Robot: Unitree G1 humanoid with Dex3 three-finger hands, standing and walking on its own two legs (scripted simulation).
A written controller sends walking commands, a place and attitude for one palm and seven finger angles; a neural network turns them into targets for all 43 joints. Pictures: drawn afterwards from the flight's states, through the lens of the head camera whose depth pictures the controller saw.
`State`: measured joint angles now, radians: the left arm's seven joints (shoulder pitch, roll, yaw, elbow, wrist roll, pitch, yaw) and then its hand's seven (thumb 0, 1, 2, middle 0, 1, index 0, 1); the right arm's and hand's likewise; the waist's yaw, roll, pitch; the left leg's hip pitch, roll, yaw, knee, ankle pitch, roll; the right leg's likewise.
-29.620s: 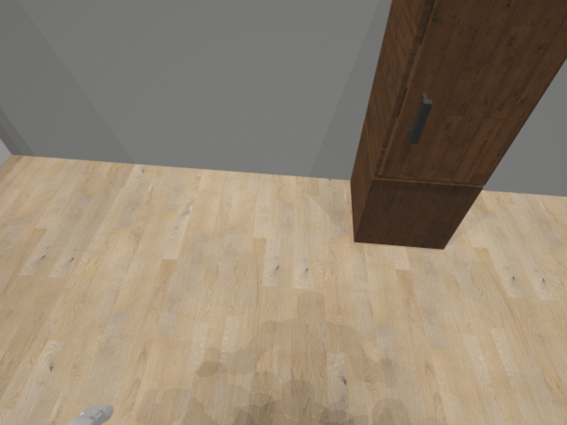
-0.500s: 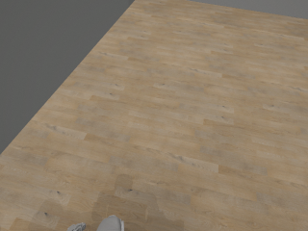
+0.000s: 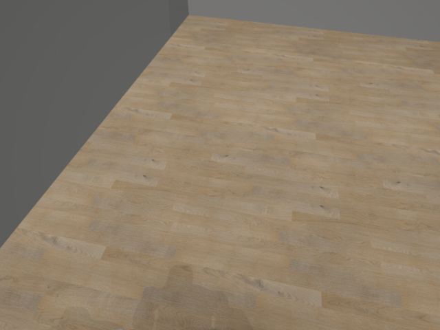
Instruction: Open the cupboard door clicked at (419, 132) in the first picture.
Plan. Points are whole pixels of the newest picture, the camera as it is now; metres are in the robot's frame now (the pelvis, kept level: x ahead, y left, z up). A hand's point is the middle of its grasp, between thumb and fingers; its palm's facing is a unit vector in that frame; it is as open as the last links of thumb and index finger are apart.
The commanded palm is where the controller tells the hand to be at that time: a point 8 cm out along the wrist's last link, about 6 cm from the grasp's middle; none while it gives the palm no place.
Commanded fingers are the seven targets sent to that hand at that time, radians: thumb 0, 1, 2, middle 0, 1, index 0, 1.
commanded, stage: walk to a spot facing it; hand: left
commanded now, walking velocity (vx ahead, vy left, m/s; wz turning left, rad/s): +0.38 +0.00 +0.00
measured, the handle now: out of the picture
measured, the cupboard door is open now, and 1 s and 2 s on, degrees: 50 50 50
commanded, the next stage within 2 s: turn to face it in 0.16 s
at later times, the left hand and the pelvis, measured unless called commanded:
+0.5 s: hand (159, 251) +0.31 +0.17 -0.15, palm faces +0.11 -0.97 -0.20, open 7.4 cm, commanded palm none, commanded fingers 0.00 0.90 0.90 -0.20 -0.30 -0.20 -0.30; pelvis +0.22 -0.03 +0.00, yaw +7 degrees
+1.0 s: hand (149, 244) +0.32 +0.20 -0.15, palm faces +0.42 -0.86 -0.29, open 7.4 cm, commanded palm none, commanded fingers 0.00 0.90 0.90 -0.20 -0.30 -0.20 -0.30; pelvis +0.32 -0.05 +0.00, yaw +25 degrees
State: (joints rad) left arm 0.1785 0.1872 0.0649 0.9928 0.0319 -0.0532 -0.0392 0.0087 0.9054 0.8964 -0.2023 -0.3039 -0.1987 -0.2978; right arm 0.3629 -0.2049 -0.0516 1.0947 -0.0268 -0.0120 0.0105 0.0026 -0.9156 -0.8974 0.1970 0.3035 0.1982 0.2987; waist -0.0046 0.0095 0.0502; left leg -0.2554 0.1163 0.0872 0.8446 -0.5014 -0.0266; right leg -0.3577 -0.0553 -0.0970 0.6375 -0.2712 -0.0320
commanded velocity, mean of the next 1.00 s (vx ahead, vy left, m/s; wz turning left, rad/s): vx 0.07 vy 0.00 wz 0.46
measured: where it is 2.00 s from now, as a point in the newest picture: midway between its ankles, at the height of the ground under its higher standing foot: (250, 287)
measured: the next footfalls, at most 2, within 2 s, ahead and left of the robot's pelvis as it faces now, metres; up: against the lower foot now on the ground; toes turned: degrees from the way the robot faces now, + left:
left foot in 0.22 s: +0.22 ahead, +0.14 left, +0.00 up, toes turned +9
right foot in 0.46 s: +0.28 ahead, -0.13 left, +0.00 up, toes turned -1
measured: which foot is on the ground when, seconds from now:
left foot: up 0.00-0.20, down 0.22-0.46, up 0.48-0.74, down 0.76-1.00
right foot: down 0.00-0.22, up 0.24-0.44, down 0.46-0.76, up 0.78-1.00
